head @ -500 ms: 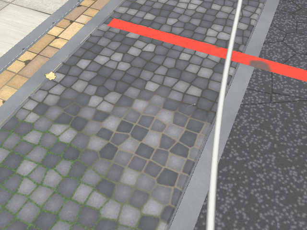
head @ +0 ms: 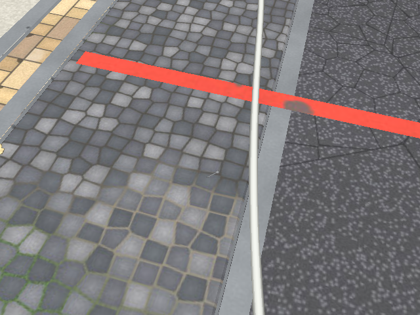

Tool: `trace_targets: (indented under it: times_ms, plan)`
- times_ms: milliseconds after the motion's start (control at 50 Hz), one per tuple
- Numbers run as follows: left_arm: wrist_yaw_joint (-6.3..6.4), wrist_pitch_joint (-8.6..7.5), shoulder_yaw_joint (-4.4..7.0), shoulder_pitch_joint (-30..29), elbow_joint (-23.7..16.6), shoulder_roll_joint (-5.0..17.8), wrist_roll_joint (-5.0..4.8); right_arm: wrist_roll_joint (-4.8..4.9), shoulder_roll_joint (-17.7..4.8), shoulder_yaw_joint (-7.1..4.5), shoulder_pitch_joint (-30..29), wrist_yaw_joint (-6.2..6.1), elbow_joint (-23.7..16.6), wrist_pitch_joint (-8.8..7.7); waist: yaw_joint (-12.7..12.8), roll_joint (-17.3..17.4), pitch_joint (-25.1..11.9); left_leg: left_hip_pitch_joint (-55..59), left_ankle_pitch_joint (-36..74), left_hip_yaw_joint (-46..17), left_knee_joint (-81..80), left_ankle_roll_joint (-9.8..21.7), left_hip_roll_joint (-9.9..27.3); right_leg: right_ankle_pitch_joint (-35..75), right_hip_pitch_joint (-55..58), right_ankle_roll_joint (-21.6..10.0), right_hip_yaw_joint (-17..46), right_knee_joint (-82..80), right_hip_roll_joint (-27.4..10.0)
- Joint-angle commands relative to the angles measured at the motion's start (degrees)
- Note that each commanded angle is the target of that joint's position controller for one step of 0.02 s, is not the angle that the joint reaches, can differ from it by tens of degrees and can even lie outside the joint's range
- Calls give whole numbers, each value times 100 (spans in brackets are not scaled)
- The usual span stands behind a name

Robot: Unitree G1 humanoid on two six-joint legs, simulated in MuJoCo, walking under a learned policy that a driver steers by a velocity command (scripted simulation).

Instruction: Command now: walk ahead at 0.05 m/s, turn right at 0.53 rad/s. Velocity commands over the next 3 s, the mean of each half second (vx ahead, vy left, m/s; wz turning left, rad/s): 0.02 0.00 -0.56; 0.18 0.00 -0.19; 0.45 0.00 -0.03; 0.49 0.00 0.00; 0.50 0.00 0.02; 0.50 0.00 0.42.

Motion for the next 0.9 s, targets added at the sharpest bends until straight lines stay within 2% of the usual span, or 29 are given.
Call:
trace_targets:
  times_ms: [20,40,80,100,140,200,280,320,340,360,380,400,420,440,460,480,500,520,540,580,640,680,700,720,780,820,860,880,900]
  plan:
    - [24,76,173,431,-248,648,119,43,-796,-207,455,-43,-354,40,-113,687,-727,1360,2486,-2119,-1296,1266,2283,-683,-1138,140,-193,2295,-306]
    - [-19,128,184,327,-255,599,98,3,-660,-163,135,-48,-435,75,-9,571,-549,1108,2120,-1530,-1357,1062,1926,-318,-1083,244,-215,2398,-441]
    - [-137,233,166,243,-300,530,91,-47,-702,-174,-5,-64,-501,85,-17,994,-488,1030,2159,-819,-1360,894,1503,121,-1075,433,-379,2523,-468]
    - [-175,266,155,203,-323,513,58,-60,-720,-188,65,-49,-491,87,-53,1013,-526,1064,2233,-624,-1330,892,1445,220,-1055,496,-434,2471,-447]
    - [-221,304,128,4,-428,471,25,-62,-778,-224,261,-30,-453,81,-168,986,-584,1266,2162,-487,-1308,970,1545,267,-1104,566,-494,2185,-481]
    - [-273,348,67,-283,-579,387,41,-71,-905,-291,408,5,-417,94,-300,1047,-571,1350,1700,-364,-1308,1025,1713,210,-983,555,-604,1486,-633]
    - [-333,342,-4,-506,-766,339,-8,-116,-1103,-385,369,118,-427,128,-383,1223,-601,1068,1335,-75,-1175,946,1803,81,-256,370,-936,415,-680]
    - [-342,307,-4,-500,-829,371,-30,-105,-1201,-433,390,156,-410,160,-383,1261,-649,1071,1388,-25,-995,883,1894,106,-18,263,-1068,-42,-653]
    - [-345,278,-8,-409,-830,348,-36,-77,-1248,-456,351,169,-408,182,-303,1213,-669,1009,1343,56,-823,781,1896,315,210,190,-1129,-461,-630]
    - [-330,231,-11,-213,-781,320,-22,-30,-1268,-475,289,177,-404,211,-149,1074,-683,779,1133,247,-507,568,1834,800,650,95,-1185,-1168,-564]
    - [-277,164,18,-49,-719,442,28,-25,-1200,-483,461,190,-337,237,-78,638,-642,342,545,498,3,190,1686,1285,1127,4,-836,-1918,-602]
    - [-197,82,121,18,-764,972,104,-69,-846,-418,695,235,-405,285,-152,-908,-451,-758,-1197,1062,1459,-282,1049,1560,1515,-267,1051,-2823,-1881]
    - [-194,69,325,180,-832,1770,104,-61,-657,-328,109,126,-864,381,57,-1670,-115,-1681,-2602,585,2257,-464,145,3183,944,-1161,2519,-2794,-3007]
    - [-167,71,291,287,-784,1446,95,-66,-834,-350,-115,86,-841,435,142,-836,-126,-1638,-2385,3,2883,-446,340,3322,931,-1362,2128,-2679,-2802]
    - [-126,72,169,-63,-814,1096,57,32,-812,-364,59,119,-718,436,-106,-609,-81,-1529,-1862,-128,3003,-392,389,3215,825,-1239,1540,-2626,-2422]
    - [-97,79,95,-484,-875,864,57,75,-834,-379,263,152,-568,387,-326,-535,-71,-1380,-1382,-170,2861,-364,428,3133,814,-988,1095,-2606,-2002]
    - [-58,52,53,-646,-915,742,17,-8,-913,-415,399,173,-476,364,-369,-674,-195,-1315,-1116,-84,2934,-356,373,3564,988,-897,866,-2522,-1802]
    - [-49,28,4,-637,-914,607,-2,-62,-927,-422,559,201,-371,360,-374,-639,-425,-1157,-1001,-36,3055,-384,324,4062,1145,-894,691,-2448,-1697]
    - [-55,3,-19,-532,-884,563,-17,-52,-894,-418,604,223,-340,374,-357,-506,-566,-1065,-963,-23,3095,-405,290,4320,1260,-902,634,-2405,-1705]
    - [-52,-43,-31,-343,-795,573,-16,0,-783,-385,534,240,-338,419,-285,-362,-582,-1068,-935,-43,2844,-437,290,4307,1476,-923,658,-2418,-1754]
    - [-18,-60,-64,-158,-672,565,27,1,-705,-342,383,221,-333,477,-141,-477,-441,-958,-1016,-67,2151,-428,287,3812,1582,-966,804,-2488,-1824]
    - [-22,-49,-49,124,-529,641,65,-67,-720,-326,288,247,-348,447,19,-549,-447,-854,-1127,18,1787,-370,246,1806,1582,-1070,1093,-2833,-1829]
    - [-33,-43,-49,199,-462,658,91,-91,-735,-325,198,275,-365,420,70,-597,-309,-883,-1181,45,1609,-330,222,730,1516,-1109,1286,-3038,-1835]
    - [-44,-46,-52,226,-409,669,109,-103,-742,-323,126,303,-376,386,91,-627,-153,-894,-1241,69,1432,-295,200,108,1440,-1136,1457,-3188,-1866]
    - [-61,-118,-34,276,-279,751,120,-91,-684,-295,76,332,-353,239,74,-437,80,-700,-1379,101,946,-159,160,-215,1283,-1210,1666,-3282,-1948]
    - [-73,-185,-20,248,-213,784,107,-65,-625,-270,151,320,-317,135,1,-342,96,-323,-1381,138,549,-21,115,-199,1087,-1223,1680,-3249,-1947]
    - [-90,-215,-16,-21,-211,762,50,-38,-515,-244,554,287,-151,46,-314,-228,99,733,-909,297,-366,162,3,-206,418,-1084,1418,-3044,-1737]
    - [-91,-222,-30,-156,-220,684,10,-44,-456,-236,939,255,15,-6,-542,-101,63,1613,-502,344,-951,242,-70,-324,-156,-930,1226,-2749,-1534]
    - [-90,-268,-96,-295,-281,432,21,-66,-616,-273,1430,197,177,-78,-757,226,-69,2666,-777,-234,-1189,321,315,-398,-1032,-693,935,-2103,-1224]
Next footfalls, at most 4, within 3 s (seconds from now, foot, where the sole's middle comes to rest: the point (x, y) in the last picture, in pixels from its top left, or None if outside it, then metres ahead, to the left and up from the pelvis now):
0.40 right None -0.01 -0.11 -0.77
0.90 left None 0.08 0.05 -0.77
1.36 right None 0.32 -0.25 -0.77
1.92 left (283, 256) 0.67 -0.22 -0.77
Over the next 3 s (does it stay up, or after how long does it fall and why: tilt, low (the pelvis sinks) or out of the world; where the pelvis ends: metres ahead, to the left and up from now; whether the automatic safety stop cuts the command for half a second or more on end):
stays up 1.03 -0.44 -0.01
